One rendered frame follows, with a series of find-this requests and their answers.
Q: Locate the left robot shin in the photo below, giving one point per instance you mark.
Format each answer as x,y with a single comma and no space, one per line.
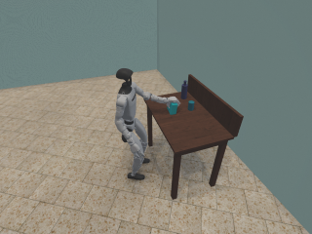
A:
144,148

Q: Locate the robot head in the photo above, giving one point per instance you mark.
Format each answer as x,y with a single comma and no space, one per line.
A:
125,74

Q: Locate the right robot upper arm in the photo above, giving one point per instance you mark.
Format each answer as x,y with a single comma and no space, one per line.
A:
121,103

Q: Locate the table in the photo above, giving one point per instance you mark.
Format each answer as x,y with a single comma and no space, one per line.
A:
212,122

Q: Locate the left robot hand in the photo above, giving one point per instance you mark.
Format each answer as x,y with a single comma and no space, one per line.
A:
173,100

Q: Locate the robot right forearm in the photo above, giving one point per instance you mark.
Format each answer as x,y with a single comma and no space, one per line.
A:
127,135

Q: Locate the right robot hand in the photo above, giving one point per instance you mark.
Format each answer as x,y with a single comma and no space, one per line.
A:
135,148

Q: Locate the sponge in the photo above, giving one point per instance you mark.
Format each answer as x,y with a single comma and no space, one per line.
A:
173,108

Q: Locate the robot left forearm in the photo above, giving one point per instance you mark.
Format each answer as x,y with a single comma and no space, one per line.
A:
159,99

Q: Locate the left robot upper arm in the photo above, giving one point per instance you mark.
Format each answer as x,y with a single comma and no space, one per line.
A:
140,92

